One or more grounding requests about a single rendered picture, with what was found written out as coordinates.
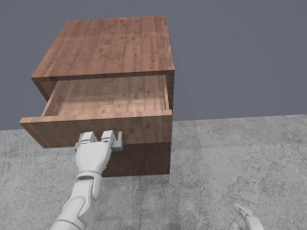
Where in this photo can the left robot forearm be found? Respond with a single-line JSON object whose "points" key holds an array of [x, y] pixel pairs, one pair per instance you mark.
{"points": [[79, 211]]}

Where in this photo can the robot right hand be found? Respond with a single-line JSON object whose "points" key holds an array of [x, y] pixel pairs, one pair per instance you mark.
{"points": [[252, 222]]}

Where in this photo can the robot left hand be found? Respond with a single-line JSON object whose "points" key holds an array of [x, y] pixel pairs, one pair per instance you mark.
{"points": [[93, 156]]}

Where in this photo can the drawer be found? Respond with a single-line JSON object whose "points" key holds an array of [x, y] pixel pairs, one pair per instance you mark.
{"points": [[137, 106]]}

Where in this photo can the cabinet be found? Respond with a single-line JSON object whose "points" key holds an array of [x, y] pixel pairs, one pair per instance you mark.
{"points": [[106, 48]]}

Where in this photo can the handle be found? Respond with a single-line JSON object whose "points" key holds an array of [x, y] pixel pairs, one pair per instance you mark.
{"points": [[115, 146]]}

